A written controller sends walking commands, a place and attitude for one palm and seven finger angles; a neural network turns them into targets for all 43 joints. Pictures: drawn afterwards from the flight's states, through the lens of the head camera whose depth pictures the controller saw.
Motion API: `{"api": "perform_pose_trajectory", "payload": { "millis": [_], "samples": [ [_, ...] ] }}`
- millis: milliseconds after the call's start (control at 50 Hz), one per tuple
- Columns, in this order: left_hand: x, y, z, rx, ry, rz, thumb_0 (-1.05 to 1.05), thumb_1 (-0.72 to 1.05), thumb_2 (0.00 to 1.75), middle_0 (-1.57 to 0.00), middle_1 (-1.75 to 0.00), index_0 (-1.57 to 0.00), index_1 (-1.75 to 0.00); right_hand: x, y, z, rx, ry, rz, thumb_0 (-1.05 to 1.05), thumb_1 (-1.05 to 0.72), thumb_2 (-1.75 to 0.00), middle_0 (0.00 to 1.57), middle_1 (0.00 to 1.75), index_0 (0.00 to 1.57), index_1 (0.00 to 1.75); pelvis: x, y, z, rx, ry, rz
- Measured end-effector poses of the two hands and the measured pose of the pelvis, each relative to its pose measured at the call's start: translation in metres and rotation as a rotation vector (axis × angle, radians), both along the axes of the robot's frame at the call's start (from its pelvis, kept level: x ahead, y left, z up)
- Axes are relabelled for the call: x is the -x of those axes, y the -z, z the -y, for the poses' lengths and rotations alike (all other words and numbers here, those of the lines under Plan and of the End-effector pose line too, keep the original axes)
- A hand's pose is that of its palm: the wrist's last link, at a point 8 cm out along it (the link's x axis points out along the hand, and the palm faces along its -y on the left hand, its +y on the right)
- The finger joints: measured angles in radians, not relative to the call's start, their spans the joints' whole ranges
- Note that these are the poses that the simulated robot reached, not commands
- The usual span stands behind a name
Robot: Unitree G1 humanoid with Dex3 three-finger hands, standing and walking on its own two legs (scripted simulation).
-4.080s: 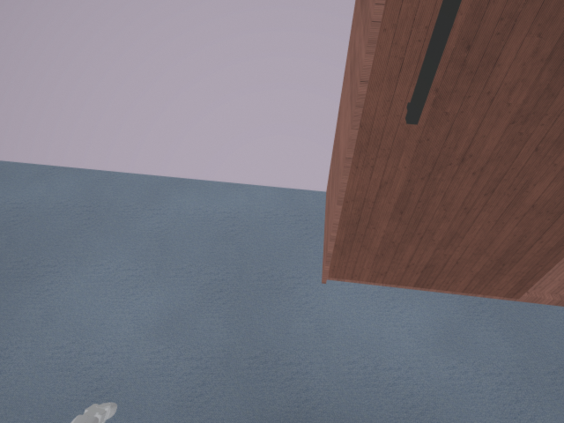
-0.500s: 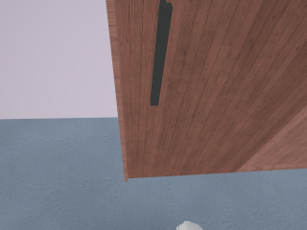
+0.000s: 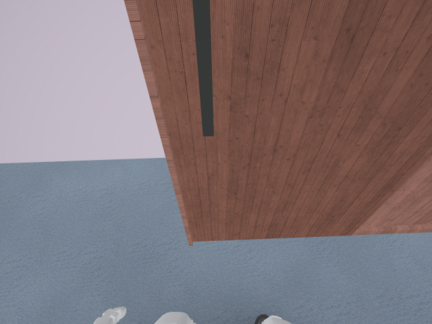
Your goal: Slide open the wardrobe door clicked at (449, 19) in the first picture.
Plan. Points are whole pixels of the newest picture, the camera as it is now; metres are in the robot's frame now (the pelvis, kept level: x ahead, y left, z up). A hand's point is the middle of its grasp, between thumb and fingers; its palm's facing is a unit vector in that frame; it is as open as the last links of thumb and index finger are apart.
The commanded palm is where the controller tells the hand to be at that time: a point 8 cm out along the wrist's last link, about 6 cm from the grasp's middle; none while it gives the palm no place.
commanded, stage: come to a stop and stand still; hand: left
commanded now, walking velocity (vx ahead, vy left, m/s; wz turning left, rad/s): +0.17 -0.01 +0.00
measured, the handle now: (205, 68) +0.50 +0.06 +0.20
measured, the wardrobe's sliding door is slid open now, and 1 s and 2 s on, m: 0.00 0.00 0.00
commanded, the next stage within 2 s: look again from close up in 1.96 s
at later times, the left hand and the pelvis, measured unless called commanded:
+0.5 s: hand out of the picture -0.07 +0.26 -0.17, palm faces -0.02 -0.99 -0.13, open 7.4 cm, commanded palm none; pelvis -0.03 +0.08 +0.03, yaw -2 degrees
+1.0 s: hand out of the picture +0.09 +0.17 -0.16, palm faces -0.02 -0.98 -0.19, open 7.3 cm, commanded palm none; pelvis -0.01 +0.01 +0.00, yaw +0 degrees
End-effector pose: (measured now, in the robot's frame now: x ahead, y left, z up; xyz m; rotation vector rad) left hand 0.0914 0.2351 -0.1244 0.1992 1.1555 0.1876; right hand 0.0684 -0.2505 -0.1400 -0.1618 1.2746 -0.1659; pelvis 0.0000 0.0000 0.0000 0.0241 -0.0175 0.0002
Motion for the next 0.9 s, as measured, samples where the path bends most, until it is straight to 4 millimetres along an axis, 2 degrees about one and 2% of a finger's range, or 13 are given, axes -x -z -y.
{"api": "perform_pose_trajectory", "payload": {
  "millis": [60,100,140,200,280,360,440,500,560,640,720,820,900],
  "samples": [
    [0.026,0.011,-0.021,0.016,-0.015,-0.022,0.0,0.91,0.9,-0.21,-0.3,-0.2,-0.3,0.004,-0.01,-0.013,0.026,-0.015,0.051,0.0,-0.91,-0.9,0.19,0.3,0.2,0.3,0.013,0.003,-0.015,0.013,0.004,-0.001],
    [0.043,0.022,-0.037,0.034,-0.025,-0.046,0.0,0.91,0.9,-0.21,-0.3,-0.2,-0.3,0.016,-0.015,-0.024,0.052,-0.014,0.078,0.0,-0.91,-0.9,0.19,0.3,0.2,0.3,0.021,0.007,-0.027,0.031,0.006,-0.003],
    [0.061,0.027,-0.05,0.051,-0.038,-0.086,0.0,0.91,0.9,-0.2,-0.3,-0.2,-0.3,0.038,-0.022,-0.037,0.07,0.001,0.072,0.0,-0.91,-0.9,0.19,0.3,0.2,0.3,0.028,0.004,-0.038,0.036,0.017,0.007],
    [0.086,0.021,-0.063,0.078,-0.051,-0.145,0.0,0.91,0.9,-0.2,-0.3,-0.2,-0.29,0.073,-0.034,-0.058,0.08,0.021,0.007,0.0,-0.91,-0.9,0.19,0.3,0.2,0.3,0.031,-0.01,-0.051,0.068,0.011,-0.001],
    [0.119,0.016,-0.074,0.105,-0.062,-0.201,0.0,0.91,0.9,-0.2,-0.29,-0.2,-0.29,0.111,-0.043,-0.081,0.075,0.042,-0.085,0.0,-0.91,-0.9,0.19,0.3,0.2,0.3,0.032,-0.022,-0.064,0.085,0.009,-0.021],
    [0.149,0.017,-0.08,0.116,-0.053,-0.31,0.0,0.91,0.9,-0.2,-0.29,-0.2,-0.29,0.14,-0.046,-0.099,0.075,0.094,-0.141,0.0,-0.91,-0.9,0.2,0.3,0.2,0.3,0.032,-0.024,-0.073,0.08,0.022,-0.034],
    [0.162,0.017,-0.08,0.123,-0.035,-0.399,0.0,0.91,0.9,-0.2,-0.29,-0.2,-0.29,0.168,-0.047,-0.114,0.072,0.147,-0.205,0.0,-0.91,-0.9,0.2,0.3,0.2,0.3,0.03,-0.025,-0.077,0.076,0.036,-0.037],
    [0.156,0.017,-0.078,0.125,-0.02,-0.414,0.0,0.91,0.9,-0.2,-0.29,-0.2,-0.29,0.187,-0.047,-0.123,0.061,0.178,-0.259,0.0,-0.91,-0.9,0.2,0.3,0.2,0.3,0.029,-0.025,-0.076,0.078,0.041,-0.038],
    [0.139,0.017,-0.071,0.125,0.001,-0.392,0.0,0.91,0.9,-0.2,-0.29,-0.19,-0.29,0.202,-0.048,-0.127,0.045,0.204,-0.304,0.0,-0.91,-0.9,0.2,0.3,0.2,0.3,0.028,-0.026,-0.073,0.079,0.046,-0.038],
    [0.106,0.017,-0.057,0.123,0.031,-0.324,0.0,0.91,0.9,-0.2,-0.29,-0.19,-0.29,0.214,-0.046,-0.127,0.019,0.225,-0.342,0.0,-0.91,-0.9,0.2,0.3,0.2,0.3,0.026,-0.025,-0.064,0.074,0.048,-0.034],
    [0.066,0.015,-0.036,0.117,0.059,-0.232,0.0,0.92,0.9,-0.2,-0.29,-0.19,-0.29,0.214,-0.04,-0.12,-0.017,0.226,-0.357,0.0,-0.91,-0.9,0.2,0.3,0.2,0.3,0.023,-0.023,-0.051,0.064,0.044,-0.028],
    [0.019,0.015,-0.015,0.072,0.116,-0.062,0.0,0.93,0.9,-0.2,-0.29,-0.2,-0.29,0.185,-0.016,-0.088,-0.048,0.209,-0.286,0.01,-0.91,-0.9,0.2,0.3,0.2,0.3,0.015,-0.006,-0.026,0.012,0.047,-0.05],
    [0.007,0.009,0.006,0.056,0.115,-0.019,0.0,0.93,0.9,-0.2,-0.29,-0.2,-0.29,0.139,0.001,-0.056,-0.037,0.181,-0.164,0.01,-0.91,-0.9,0.2,0.3,0.2,0.3,0.008,-0.002,-0.015,0.037,0.031,-0.039]
  ]
}}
